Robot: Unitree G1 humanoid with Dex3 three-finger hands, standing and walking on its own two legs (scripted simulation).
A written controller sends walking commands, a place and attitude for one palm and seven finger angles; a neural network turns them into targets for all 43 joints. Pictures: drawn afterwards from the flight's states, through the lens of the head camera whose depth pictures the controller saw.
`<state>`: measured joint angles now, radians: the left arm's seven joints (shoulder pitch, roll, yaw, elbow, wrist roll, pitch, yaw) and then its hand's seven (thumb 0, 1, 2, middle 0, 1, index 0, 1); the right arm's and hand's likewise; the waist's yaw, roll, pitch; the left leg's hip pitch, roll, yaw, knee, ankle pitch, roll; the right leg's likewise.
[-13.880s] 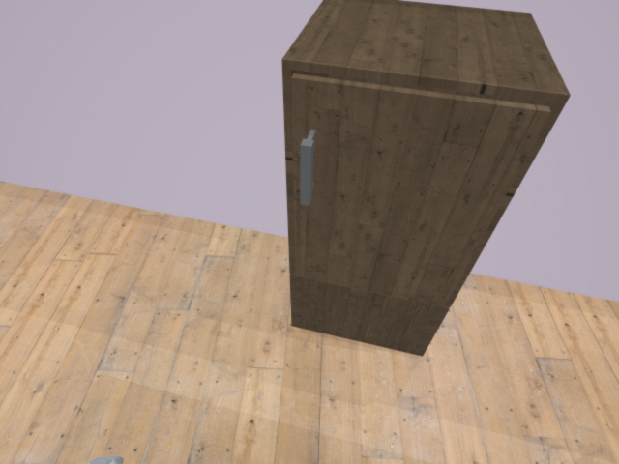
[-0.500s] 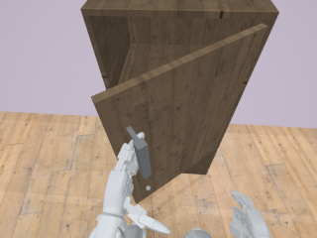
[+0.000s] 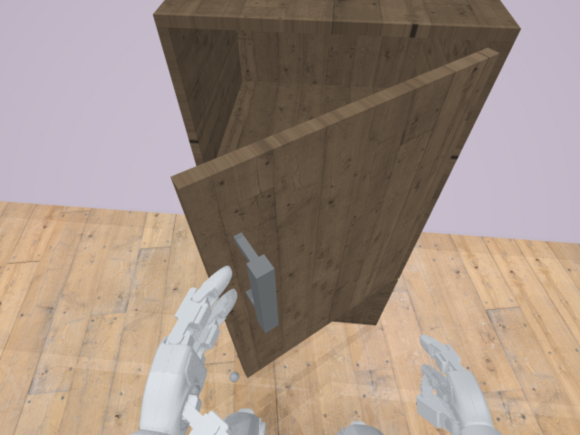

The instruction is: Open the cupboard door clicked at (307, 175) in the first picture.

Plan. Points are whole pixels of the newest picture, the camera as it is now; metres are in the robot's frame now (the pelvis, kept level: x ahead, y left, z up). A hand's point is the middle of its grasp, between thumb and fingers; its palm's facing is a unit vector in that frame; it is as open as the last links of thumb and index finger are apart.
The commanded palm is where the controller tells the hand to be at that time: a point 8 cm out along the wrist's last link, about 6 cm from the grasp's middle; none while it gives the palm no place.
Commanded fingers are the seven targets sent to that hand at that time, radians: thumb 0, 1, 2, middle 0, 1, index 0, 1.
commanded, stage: slide the hand sideways off the handle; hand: left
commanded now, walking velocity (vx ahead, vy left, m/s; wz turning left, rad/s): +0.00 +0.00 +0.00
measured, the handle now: (256, 285) +0.29 +0.06 +0.09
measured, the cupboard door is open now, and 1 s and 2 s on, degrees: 39 39 39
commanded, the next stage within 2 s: draw the hand back to the body in 0.36 s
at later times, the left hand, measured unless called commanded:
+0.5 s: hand (199, 396) +0.16 +0.11 +0.08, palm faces -0.08 -1.00 +0.01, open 16.3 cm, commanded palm +0.13 +0.17 +0.10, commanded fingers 0.00 -0.50 0.30 -0.15 -0.30 -0.15 -0.30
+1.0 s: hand (114, 368) +0.17 +0.17 +0.14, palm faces -0.02 -0.99 -0.10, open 16.1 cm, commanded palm +0.14 +0.23 +0.17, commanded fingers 0.00 -0.22 0.42 -0.16 -0.30 -0.16 -0.30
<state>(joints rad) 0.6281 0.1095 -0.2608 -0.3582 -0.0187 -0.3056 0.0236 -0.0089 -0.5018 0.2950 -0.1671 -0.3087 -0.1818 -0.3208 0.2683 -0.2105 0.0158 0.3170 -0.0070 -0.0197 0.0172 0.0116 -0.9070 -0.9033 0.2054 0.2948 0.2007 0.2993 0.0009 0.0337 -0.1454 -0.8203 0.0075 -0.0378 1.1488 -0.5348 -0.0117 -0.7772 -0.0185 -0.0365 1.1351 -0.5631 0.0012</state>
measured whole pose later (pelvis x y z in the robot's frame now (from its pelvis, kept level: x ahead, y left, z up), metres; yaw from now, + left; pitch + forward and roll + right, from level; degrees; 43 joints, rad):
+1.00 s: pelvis +0.01 +0.01 +0.03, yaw +0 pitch +7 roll -3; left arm 0.70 0.27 0.10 -0.52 -0.24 -0.13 -0.17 -0.01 -0.46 0.31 -0.15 -0.30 -0.15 -0.30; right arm 0.31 -0.22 0.02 0.37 0.05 -0.07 -0.07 0.01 -0.91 -0.90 0.21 0.29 0.20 0.30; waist 0.03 0.05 -0.16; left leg -0.65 0.02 -0.05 1.02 -0.50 0.00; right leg -0.58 0.00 -0.05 0.96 -0.50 0.01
